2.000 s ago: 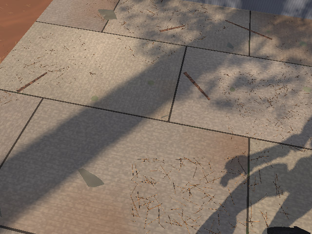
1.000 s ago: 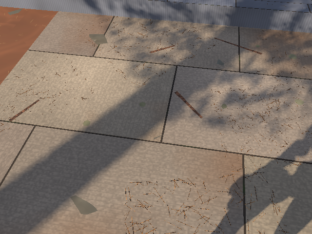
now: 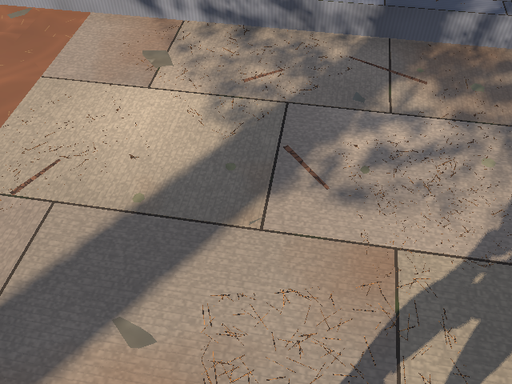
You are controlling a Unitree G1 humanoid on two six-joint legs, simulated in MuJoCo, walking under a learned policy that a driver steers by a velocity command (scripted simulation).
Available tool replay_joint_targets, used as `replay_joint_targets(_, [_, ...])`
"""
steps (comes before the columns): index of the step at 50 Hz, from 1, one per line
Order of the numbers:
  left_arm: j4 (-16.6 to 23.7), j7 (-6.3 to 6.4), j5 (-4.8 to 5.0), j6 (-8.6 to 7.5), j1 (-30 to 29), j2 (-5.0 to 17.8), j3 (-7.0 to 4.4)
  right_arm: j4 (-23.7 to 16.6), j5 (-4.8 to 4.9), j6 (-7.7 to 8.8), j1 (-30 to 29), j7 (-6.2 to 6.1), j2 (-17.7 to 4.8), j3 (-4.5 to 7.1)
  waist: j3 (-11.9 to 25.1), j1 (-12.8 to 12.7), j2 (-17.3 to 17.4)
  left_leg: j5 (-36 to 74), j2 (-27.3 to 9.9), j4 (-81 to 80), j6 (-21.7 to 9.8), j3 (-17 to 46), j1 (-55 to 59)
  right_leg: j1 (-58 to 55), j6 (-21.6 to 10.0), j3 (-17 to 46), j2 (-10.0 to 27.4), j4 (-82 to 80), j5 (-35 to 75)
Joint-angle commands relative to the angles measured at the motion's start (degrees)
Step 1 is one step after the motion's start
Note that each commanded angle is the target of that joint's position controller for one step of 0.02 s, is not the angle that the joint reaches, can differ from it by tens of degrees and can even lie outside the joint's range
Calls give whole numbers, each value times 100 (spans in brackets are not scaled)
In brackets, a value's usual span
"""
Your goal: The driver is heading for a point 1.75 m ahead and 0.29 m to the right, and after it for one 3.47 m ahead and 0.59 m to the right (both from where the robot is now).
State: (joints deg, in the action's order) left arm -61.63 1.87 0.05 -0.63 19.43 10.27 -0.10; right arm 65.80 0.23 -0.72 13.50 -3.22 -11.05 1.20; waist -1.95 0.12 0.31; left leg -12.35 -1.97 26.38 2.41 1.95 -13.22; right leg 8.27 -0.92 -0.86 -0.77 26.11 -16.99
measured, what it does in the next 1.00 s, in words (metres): walks ahead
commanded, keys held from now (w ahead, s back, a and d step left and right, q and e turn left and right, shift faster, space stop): no key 0.44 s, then w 0.56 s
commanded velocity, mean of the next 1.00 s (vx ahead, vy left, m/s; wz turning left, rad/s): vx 0.17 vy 0.00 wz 0.00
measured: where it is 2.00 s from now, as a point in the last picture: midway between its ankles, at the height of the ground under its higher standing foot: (251, 303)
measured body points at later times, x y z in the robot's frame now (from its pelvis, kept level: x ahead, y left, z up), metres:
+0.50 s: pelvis +0.00 +0.00 +0.00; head +0.01 +0.00 +0.45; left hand -0.03 +0.23 -0.16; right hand +0.00 -0.24 -0.16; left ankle +0.02 +0.15 -0.74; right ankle -0.03 -0.11 -0.74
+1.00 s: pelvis +0.16 +0.06 +0.00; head +0.17 +0.08 +0.45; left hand +0.30 +0.31 -0.12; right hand +0.06 -0.16 -0.14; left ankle +0.06 +0.14 -0.74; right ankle +0.28 -0.10 -0.67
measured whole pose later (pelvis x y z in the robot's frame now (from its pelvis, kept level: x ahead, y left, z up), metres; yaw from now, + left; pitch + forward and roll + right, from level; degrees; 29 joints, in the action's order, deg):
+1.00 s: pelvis +0.16 +0.06 +0.00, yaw +0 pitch +1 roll +0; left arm -52.7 -0.5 1.5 -4.8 8.6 14.3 -3.7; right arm 63.2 -0.3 5.4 28.3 -0.3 -8.7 0.8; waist 0.7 3.6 -2.1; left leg -15.5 2.6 11.8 -3.2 -3.3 2.5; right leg 38.2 -2.3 -0.4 6.5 52.2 -4.3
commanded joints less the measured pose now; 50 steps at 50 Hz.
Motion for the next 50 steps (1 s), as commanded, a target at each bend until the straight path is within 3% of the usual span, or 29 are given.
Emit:
replay_joint_targets(1, [57, 16, 2, -23, 500, 512, -91, -77, 1, 23, 304, -17, -533, 77, -184, 1, -37, 775, 22, -277, -165, -54, 262, 526, -55, 193, 202, -590, 856])
replay_joint_targets(22, [48, 28, 14, -33, 638, 409, -119, -103, 11, 33, 470, -24, -445, 88, -229, 0, -38, 767, 29, -248, -172, -63, 236, 542, -53, 180, 199, -565, 843])
replay_joint_targets(24, [-21, 58, 48, -5, 778, 455, -151, -43, 33, 23, 571, -33, -358, 77, -164, -29, -166, -491, 282, 0, -199, -346, 150, 543, -170, 215, 149, -703, -745])
replay_joint_targets(25, [28, 84, 91, 9, 750, 654, -217, -77, 64, 35, 538, -38, -378, 97, -322, -62, -381, -1359, 460, 359, -241, -558, -159, 671, -351, 477, 292, -847, -1879])
replay_joint_targets(27, [81, 92, 160, -47, 970, 1029, -348, -314, 57, 172, 180, 14, -270, 79, -764, -252, -983, -1547, 441, 1413, -332, -693, -1105, 711, -901, 1794, 1257, -1529, -3317])
replay_joint_targets(28, [125, 93, 170, -103, 938, 1176, -417, -425, 76, 281, 45, 78, -241, 67, -966, -283, -1169, -1339, 167, 2043, -427, -474, -1461, 766, -1217, 2457, 1801, -1836, -3318])
replay_joint_targets(30, [225, 72, 95, -222, 813, 1043, -419, -623, 162, 459, -197, 190, -340, 109, -1153, -240, -962, -1785, -230, 2665, -605, -112, -2263, 379, -1370, 2776, 2130, -1949, -2565])
replay_joint_targets(32, [361, 39, 205, -272, 505, 994, -421, -684, 210, 599, -104, 263, -374, 131, -982, -66, -759, -1657, -325, 1662, -727, -137, -1867, 214, -1044, 2110, 1834, -1727, -1738])
replay_joint_targets(33, [401, 21, 239, -258, 349, 1027, -427, -583, 207, 644, 128, 288, -341, 154, -809, 84, -672, -1242, -117, 983, -715, -447, -1056, 485, -870, 1559, 1496, -1511, -1365])
replay_joint_targets(35, [442, -13, 232, -199, 310, 1051, -424, -95, 166, 631, 1178, 309, -338, 268, -384, 451, -446, -107, 487, 327, -503, -992, 900, 1385, -725, 890, 959, -734, -1046])
replay_joint_targets(36, [518, -29, 201, -237, 131, 927, -373, 44, 151, 610, 1769, 307, -460, 347, -233, 733, -62, -198, 233, 40, -569, -492, 1584, 1816, -554, 527, 662, 286, -349])
replay_joint_targets(37, [685, -57, 120, -310, -24, 498, -253, 62, 141, 614, 2521, 250, -1044, 482, 77, 942, 1446, -994, -1199, -1000, -1072, 1741, 2169, 2636, -156, -256, 89, 2581, -460])
replay_joint_targets(38, [856, -56, 207, -435, 8, 217, -211, 34, 20, 718, 2709, 340, -1265, 447, 238, 797, 1840, -1899, -2103, -1904, -1810, 4145, 2193, 3471, -192, 355, -263, 4065, -1408])
replay_joint_targets(39, [888, -83, 335, -525, -14, 417, -245, -119, 12, 807, 2016, 352, -1027, 344, -280, 434, 1032, -2300, -2262, -1877, -1856, 4008, 1802, 4001, -355, 736, 190, 4802, -1076])
replay_joint_targets(40, [912, -135, 333, -589, -149, 580, -265, -316, 49, 844, 1453, 382, -730, 254, -560, 287, 587, -2027, -1950, -1817, -1615, 3111, 1527, 4127, -483, 726, 476, 4870, -413])
replay_joint_targets(41, [871, -139, 261, -627, -182, 648, -308, -440, 33, 837, 1087, 428, -674, 201, -566, 149, 354, -1333, -1633, -1867, -1403, 2353, 1337, 3976, -519, 627, 666, 4583, 121])
replay_joint_targets(43, [834, -177, 165, -598, -286, 866, -433, -475, -4, 765, 1071, 436, -412, 104, -498, 85, 423, 215, -1107, -1877, -1093, 1174, 1210, 3529, -455, 405, 848, 3940, 645])
replay_joint_targets(44, [814, -215, 162, -555, -306, 752, -430, -422, -23, 733, 1296, 404, -401, 88, -431, 107, 493, 838, -998, -1852, -1082, 872, 1233, 3436, -384, 264, 835, 3812, 779])
replay_joint_targets(47, [1058, -246, 132, -458, -949, 505, -375, -398, -48, 675, 1627, 286, -641, 105, -499, 186, 323, 1768, -990, -1928, -1230, 529, 1284, 3710, -141, 78, 818, 3118, 1125])
replay_joint_targets(50, [1411, -280, 139, -481, -1892, 396, -290, -519, -58, 625, 1605, 205, -759, 113, -656, 350, 328, 1725, -879, -2116, -1213, 242, 1045, 3460, -47, -100, 637, 1745, 1718])
Velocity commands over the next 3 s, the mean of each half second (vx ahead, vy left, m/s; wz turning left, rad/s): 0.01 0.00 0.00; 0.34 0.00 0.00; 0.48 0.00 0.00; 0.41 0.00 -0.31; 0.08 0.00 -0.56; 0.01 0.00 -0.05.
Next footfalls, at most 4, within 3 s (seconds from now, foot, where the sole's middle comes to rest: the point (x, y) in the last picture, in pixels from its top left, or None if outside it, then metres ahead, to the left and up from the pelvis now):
1.22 right None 0.49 -0.07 -0.78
1.76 left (209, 288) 0.78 0.17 -0.78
2.22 right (296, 287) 0.79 -0.08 -0.78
2.68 left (225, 252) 0.91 0.13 -0.78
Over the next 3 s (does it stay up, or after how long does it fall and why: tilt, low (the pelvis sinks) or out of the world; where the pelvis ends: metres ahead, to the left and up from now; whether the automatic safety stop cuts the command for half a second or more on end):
stays up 0.81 0.06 -0.01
